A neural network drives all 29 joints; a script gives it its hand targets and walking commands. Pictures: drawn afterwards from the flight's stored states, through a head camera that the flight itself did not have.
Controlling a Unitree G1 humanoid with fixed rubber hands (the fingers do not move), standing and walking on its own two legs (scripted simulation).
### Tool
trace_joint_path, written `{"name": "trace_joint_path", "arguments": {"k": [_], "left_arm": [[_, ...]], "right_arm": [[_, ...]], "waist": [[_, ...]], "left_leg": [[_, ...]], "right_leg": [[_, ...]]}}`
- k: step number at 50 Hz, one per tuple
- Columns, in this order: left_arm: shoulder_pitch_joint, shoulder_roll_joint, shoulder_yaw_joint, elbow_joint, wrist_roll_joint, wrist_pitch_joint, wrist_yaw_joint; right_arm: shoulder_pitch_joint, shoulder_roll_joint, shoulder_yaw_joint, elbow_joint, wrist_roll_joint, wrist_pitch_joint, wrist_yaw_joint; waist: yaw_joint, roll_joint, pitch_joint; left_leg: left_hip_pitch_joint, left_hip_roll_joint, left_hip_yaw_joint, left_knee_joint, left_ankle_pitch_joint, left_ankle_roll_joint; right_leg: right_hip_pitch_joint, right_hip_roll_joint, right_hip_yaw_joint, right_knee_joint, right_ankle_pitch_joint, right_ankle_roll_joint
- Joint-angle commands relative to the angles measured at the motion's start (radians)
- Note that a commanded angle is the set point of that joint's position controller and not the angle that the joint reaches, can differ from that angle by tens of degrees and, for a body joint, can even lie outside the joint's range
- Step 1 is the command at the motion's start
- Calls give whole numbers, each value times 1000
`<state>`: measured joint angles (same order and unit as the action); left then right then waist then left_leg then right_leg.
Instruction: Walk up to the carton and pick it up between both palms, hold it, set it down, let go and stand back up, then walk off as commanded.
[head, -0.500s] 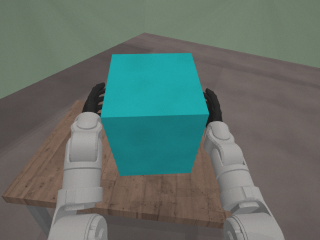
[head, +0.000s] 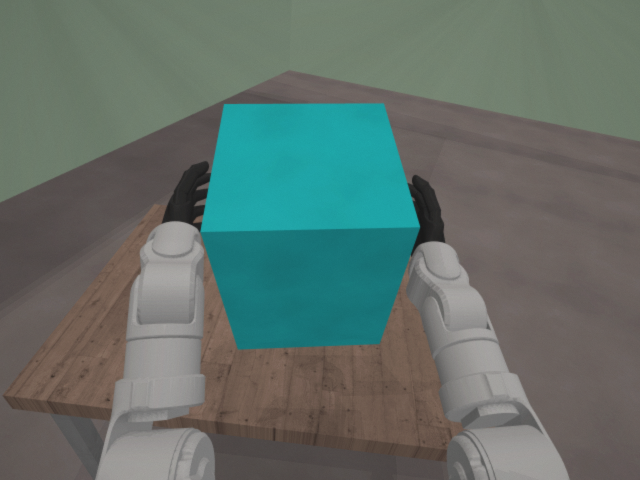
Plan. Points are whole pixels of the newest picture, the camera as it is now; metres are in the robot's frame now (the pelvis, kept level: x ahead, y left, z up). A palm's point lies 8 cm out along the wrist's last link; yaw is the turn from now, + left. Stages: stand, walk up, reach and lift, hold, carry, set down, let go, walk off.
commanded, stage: hold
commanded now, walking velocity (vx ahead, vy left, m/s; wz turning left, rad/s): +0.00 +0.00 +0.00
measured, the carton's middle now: (307, 232) +0.40 +0.01 +0.17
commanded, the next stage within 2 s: none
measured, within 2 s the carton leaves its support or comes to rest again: neither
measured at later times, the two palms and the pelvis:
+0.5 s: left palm (183, 231) +0.35 +0.16 +0.20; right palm (424, 243) +0.36 -0.13 +0.19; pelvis +0.00 +0.00 +0.00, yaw +0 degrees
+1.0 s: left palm (184, 240) +0.35 +0.16 +0.19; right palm (422, 251) +0.36 -0.13 +0.18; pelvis -0.01 +0.00 +0.00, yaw +0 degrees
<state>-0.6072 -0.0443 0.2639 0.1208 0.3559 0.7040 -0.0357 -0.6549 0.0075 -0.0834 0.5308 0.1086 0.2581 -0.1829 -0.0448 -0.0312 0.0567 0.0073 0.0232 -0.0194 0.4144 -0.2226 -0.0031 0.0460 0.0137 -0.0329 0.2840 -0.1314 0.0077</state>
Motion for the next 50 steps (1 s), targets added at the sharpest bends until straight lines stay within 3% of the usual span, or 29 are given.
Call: {"name": "trace_joint_path", "arguments": {"k": [1,4,8,11,13,17,23,27,28,29,30,33,34,37,40,42,46,50], "left_arm": [[-538,-498,-373,-55,-108,-45,-187],[-588,-499,-368,-40,-118,-50,-192],[-672,-535,-420,-82,-167,-82,-172],[-699,-565,-495,-163,-206,-108,-146],[-672,-567,-498,-135,-212,-114,-134],[-605,-551,-467,-94,-175,-100,-140],[-535,-505,-352,-7,-93,-46,-192],[-605,-521,-403,-75,-137,-63,-184],[-608,-532,-418,-97,-150,-69,-178],[-628,-561,-472,-154,-184,-82,-166],[-640,-553,-482,-162,-193,-93,-157],[-656,-583,-541,-216,-222,-108,-132],[-626,-563,-520,-185,-208,-104,-134],[-559,-544,-481,-124,-181,-85,-143],[-496,-495,-381,-51,-118,-52,-172],[-503,-487,-348,-24,-91,-38,-195],[-546,-502,-367,-60,-110,-41,-204],[-670,-563,-482,-170,-199,-85,-162]], "right_arm": [[-605,469,319,-206,49,-39,93],[-636,478,299,-199,35,-40,102],[-697,516,308,-222,31,-61,115],[-713,536,347,-304,48,-90,119],[-701,535,370,-303,50,-87,116],[-624,511,350,-250,41,-72,109],[-597,475,293,-158,35,-39,104],[-641,485,308,-204,40,-51,107],[-667,506,327,-251,52,-63,109],[-678,513,352,-306,63,-77,107],[-690,523,374,-321,71,-81,107],[-667,516,388,-339,75,-87,104],[-674,521,406,-357,79,-86,100],[-617,493,380,-302,63,-70,93],[-580,479,349,-230,50,-43,90],[-567,466,318,-189,46,-25,90],[-613,470,316,-222,49,-29,94],[-689,510,344,-293,59,-67,108]], "waist": [[-91,56,-218],[-90,48,-219],[-88,51,-312],[-96,78,-447],[-93,64,-424],[-96,58,-340],[-88,40,-178],[-99,58,-265],[-88,57,-301],[-103,68,-388],[-92,61,-417],[-110,106,-484],[-92,77,-459],[-107,64,-352],[-84,24,-234],[-97,30,-167],[-95,46,-225],[-103,86,-377]], "left_leg": [[16,-60,55,-149,214,-31],[-25,-56,56,-171,130,-25],[-20,-52,57,-164,144,-31],[48,-49,43,-120,265,-51],[56,-53,40,-112,280,-47],[53,-51,32,-113,302,-47],[1,-55,57,-162,177,-27],[11,-51,52,-155,196,-40],[22,-54,49,-144,234,-37],[51,-51,45,-119,303,-51],[70,-53,44,-107,324,-46],[114,-50,32,-83,389,-68],[110,-56,33,-80,383,-55],[68,-57,35,-99,350,-48],[29,-63,49,-135,258,-21],[9,-63,52,-157,200,-20],[6,-56,51,-160,193,-27],[30,-48,47,-134,247,-51]], "right_leg": [[107,33,-66,-39,51,6],[89,33,-67,-37,-8,-2],[70,36,-72,-27,-12,-5],[82,40,-77,-9,72,-7],[63,41,-72,-12,80,-3],[76,42,-73,-20,87,-1],[95,38,-66,-43,7,-3],[89,40,-74,-33,23,-2],[94,40,-71,-28,45,-2],[105,47,-75,-15,101,-4],[99,49,-73,-10,113,-1],[83,50,-75,-5,144,-3],[92,48,-75,-8,150,2],[95,44,-70,-18,145,7],[103,38,-66,-35,95,10],[110,32,-66,-44,56,10],[109,35,-67,-36,43,3],[80,42,-71,-16,57,-9]]}}
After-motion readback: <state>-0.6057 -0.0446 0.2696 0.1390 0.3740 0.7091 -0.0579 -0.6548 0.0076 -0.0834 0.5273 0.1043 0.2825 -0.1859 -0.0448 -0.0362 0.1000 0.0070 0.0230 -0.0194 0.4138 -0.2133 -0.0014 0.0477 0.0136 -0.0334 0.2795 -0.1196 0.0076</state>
